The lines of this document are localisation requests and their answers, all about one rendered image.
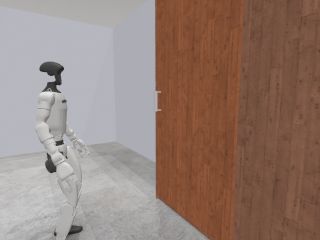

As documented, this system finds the robot torso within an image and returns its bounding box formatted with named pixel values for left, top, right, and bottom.
left=41, top=88, right=68, bottom=160

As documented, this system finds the right robot hand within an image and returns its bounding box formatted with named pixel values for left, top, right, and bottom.
left=56, top=161, right=82, bottom=193

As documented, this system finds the left robot hand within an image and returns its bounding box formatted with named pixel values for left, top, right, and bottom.
left=73, top=139, right=90, bottom=157

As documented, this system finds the wardrobe door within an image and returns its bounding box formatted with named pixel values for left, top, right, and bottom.
left=156, top=0, right=244, bottom=240
left=232, top=0, right=320, bottom=240

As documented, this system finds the left robot forearm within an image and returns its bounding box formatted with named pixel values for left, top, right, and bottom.
left=65, top=122, right=79, bottom=143

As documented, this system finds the handle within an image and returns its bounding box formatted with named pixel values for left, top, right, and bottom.
left=153, top=91, right=161, bottom=112

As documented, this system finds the right robot upper arm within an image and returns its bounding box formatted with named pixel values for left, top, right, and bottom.
left=35, top=92, right=55, bottom=133

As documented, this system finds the robot head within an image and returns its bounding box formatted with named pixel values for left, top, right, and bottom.
left=39, top=61, right=64, bottom=93

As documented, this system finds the right robot forearm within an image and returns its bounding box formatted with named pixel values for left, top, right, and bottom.
left=36, top=123, right=66, bottom=166

